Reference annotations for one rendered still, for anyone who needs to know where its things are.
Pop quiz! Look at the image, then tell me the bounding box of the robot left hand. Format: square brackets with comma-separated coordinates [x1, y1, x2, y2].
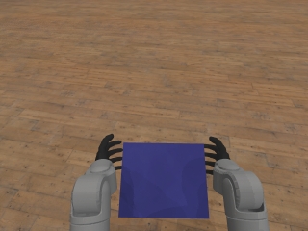
[95, 134, 123, 170]

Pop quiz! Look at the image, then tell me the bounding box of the robot right forearm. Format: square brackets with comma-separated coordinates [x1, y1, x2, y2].
[213, 159, 270, 231]

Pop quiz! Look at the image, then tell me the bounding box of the robot right hand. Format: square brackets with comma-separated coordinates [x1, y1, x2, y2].
[204, 136, 230, 175]

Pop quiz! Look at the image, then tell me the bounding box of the robot left forearm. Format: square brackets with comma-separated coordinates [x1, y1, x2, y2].
[69, 159, 117, 231]

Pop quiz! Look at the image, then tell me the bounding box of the carton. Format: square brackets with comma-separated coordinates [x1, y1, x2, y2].
[118, 142, 210, 219]

